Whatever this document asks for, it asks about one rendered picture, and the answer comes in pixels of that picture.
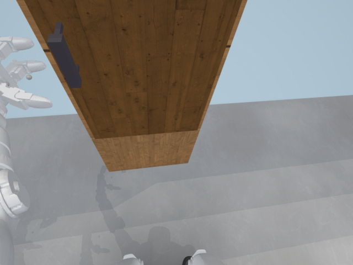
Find left robot forearm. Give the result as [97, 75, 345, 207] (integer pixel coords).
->
[0, 101, 15, 173]

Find cupboard door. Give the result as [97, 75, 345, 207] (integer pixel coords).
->
[24, 0, 242, 139]

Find left robot upper arm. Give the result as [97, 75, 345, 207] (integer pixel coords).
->
[0, 168, 30, 265]

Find left robot hand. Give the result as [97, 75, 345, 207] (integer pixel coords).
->
[0, 36, 52, 110]

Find robot right shin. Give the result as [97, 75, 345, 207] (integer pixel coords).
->
[192, 250, 206, 257]

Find right robot thigh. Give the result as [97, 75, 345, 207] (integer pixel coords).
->
[188, 253, 225, 265]

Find handle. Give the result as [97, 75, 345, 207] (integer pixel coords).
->
[47, 22, 82, 88]

